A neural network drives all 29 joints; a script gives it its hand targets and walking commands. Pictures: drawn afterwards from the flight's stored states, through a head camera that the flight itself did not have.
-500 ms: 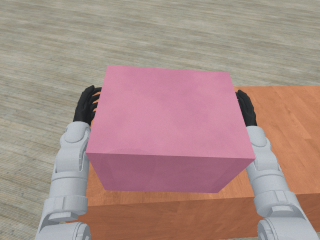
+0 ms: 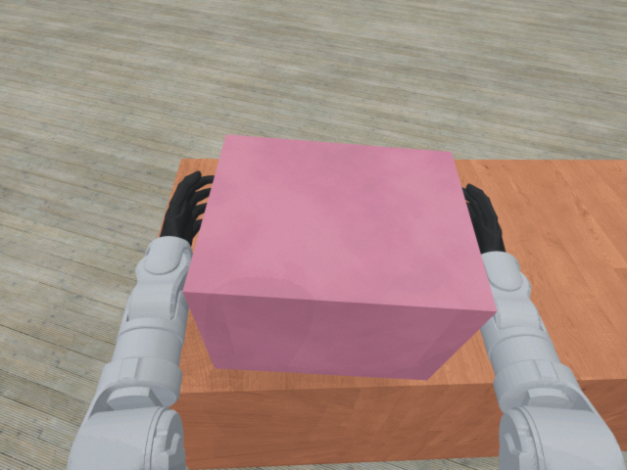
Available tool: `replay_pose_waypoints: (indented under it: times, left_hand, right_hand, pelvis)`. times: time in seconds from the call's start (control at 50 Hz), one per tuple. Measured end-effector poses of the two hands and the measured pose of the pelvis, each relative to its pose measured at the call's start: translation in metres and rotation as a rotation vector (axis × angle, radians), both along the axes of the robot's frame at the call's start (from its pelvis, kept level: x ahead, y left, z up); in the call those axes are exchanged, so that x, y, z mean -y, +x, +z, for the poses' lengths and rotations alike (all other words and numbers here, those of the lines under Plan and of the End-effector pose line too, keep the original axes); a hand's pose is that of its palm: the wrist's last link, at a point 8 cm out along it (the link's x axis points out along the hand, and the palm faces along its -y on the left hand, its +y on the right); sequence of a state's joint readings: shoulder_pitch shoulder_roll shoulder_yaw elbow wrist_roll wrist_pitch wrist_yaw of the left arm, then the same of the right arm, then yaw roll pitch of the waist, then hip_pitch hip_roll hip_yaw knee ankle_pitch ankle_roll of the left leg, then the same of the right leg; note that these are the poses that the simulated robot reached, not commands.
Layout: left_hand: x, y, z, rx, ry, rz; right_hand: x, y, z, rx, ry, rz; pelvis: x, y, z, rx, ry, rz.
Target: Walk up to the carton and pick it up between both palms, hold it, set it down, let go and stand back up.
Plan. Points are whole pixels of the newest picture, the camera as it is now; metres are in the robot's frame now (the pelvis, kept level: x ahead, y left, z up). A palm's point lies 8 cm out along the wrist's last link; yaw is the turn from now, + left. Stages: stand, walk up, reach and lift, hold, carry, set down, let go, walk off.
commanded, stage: set down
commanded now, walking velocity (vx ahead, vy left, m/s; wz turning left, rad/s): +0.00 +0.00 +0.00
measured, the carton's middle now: (330, 262) +0.37 +0.01 +0.06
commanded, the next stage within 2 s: none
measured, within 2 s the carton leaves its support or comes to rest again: rests again in 1.50 s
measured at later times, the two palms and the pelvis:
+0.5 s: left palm (186, 242) +0.39 +0.21 +0.06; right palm (468, 249) +0.40 -0.18 +0.06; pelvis +0.01 +0.00 +0.00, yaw +0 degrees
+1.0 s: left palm (192, 250) +0.40 +0.21 +0.02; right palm (457, 261) +0.41 -0.18 +0.03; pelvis +0.01 +0.01 +0.00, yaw -1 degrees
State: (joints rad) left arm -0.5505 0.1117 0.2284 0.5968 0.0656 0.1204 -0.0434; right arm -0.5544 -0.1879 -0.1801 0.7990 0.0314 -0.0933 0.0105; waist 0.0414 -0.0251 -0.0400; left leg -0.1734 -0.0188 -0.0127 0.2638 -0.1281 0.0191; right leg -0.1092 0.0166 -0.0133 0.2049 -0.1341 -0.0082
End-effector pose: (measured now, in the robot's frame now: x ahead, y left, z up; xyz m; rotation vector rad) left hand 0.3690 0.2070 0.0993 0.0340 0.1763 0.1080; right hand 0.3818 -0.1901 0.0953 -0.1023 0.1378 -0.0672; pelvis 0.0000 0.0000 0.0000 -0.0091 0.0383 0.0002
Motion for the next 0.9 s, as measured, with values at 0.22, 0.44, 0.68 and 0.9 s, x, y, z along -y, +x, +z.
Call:
replay_pose_waypoints:
  times: [0.22,0.44,0.68,0.9]
  left_hand:
    - [0.000,0.010,-0.017,-0.019,0.009,-0.003]
    - [-0.003,0.015,-0.036,-0.038,0.019,-0.003]
    - [-0.007,0.021,-0.051,-0.055,0.034,-0.005]
    - [-0.007,0.027,-0.066,-0.074,0.041,-0.015]
  right_hand:
    - [0.000,0.010,-0.011,-0.019,-0.015,0.001]
    - [-0.004,0.016,-0.027,-0.037,-0.012,0.001]
    - [-0.008,0.021,-0.043,-0.054,-0.008,-0.003]
    - [-0.008,0.023,-0.059,-0.074,-0.005,-0.014]
  pelvis:
    - [0.002,0.002,0.000,-0.034,0.001,-0.005]
    - [0.000,0.007,-0.001,-0.075,-0.002,-0.006]
    - [-0.003,0.009,-0.002,-0.125,-0.004,-0.005]
    - [-0.005,0.010,-0.004,-0.174,-0.006,-0.007]
